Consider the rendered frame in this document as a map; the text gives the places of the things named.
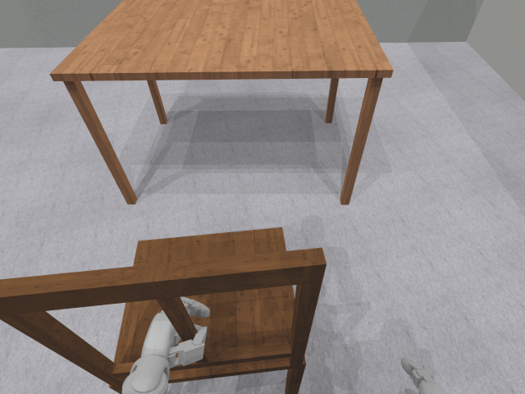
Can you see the table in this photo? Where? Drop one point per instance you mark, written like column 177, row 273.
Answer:
column 227, row 40

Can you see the chair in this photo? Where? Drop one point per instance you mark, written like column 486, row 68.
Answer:
column 245, row 278

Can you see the right robot hand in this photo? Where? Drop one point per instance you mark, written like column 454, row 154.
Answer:
column 422, row 378

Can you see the left robot hand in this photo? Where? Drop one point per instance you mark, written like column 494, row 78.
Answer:
column 161, row 336

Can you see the robot left forearm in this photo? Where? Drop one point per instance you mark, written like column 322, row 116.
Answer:
column 149, row 375

